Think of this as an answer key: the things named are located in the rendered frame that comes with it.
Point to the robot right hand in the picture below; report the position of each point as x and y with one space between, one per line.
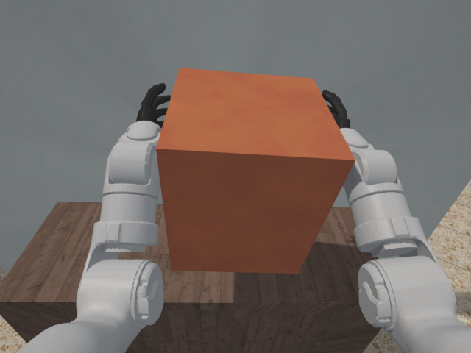
338 111

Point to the robot right forearm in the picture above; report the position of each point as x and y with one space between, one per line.
384 224

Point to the right robot upper arm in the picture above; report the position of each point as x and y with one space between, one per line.
412 300

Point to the carton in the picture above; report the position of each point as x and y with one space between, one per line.
250 166

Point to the pedestal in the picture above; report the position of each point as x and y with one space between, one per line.
314 311

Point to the left robot upper arm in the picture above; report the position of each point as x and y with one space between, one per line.
117 299

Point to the robot left forearm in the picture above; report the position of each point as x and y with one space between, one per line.
130 194

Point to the robot left hand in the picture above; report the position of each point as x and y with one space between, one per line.
149 111

